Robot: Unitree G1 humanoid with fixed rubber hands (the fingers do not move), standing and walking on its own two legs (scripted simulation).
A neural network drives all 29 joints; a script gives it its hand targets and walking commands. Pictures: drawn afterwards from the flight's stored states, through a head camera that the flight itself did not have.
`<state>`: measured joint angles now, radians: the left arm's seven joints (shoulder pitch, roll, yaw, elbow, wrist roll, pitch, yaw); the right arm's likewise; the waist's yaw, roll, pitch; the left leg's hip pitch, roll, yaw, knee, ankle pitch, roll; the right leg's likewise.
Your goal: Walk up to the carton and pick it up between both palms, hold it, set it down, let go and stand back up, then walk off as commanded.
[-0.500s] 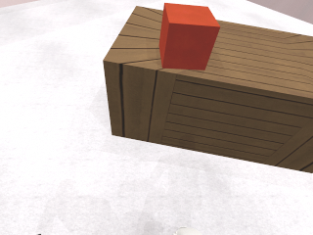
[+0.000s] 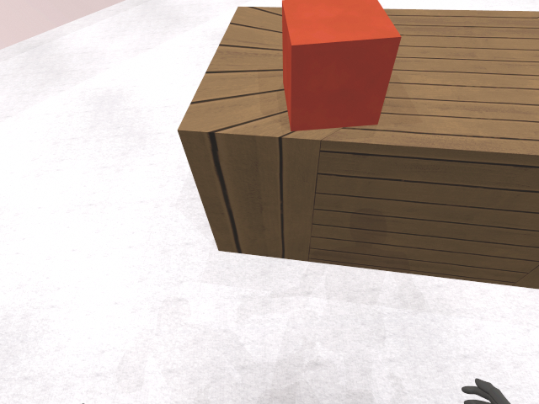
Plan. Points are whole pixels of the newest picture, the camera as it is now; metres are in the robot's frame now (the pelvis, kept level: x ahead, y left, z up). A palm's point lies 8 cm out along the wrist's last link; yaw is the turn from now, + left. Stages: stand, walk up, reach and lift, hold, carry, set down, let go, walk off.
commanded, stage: walk off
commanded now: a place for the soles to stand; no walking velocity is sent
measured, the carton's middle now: (330, 63) +0.88 -0.09 +0.02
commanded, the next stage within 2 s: stand in 1.34 s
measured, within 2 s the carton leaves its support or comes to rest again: neither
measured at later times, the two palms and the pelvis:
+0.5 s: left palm out of the picture +0.07 +0.31 -0.09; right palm out of the picture +0.13 -0.31 -0.07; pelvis -0.01 -0.01 +0.00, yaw -1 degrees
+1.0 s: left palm out of the picture +0.02 +0.29 -0.08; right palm out of the picture +0.07 -0.33 -0.08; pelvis -0.06 -0.03 +0.00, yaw -1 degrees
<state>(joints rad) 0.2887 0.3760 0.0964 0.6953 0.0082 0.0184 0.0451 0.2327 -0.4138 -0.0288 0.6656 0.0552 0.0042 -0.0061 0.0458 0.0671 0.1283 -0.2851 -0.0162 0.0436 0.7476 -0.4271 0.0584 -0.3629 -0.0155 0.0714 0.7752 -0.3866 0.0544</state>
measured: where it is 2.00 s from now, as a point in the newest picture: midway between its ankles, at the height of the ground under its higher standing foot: outside the picture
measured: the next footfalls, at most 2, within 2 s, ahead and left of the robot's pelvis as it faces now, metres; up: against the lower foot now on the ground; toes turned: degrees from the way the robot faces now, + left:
right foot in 0.22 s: +0.05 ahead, -0.14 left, +0.00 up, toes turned +3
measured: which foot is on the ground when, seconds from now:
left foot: down 0.00-1.00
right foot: up 0.00-0.20, down 0.22-1.00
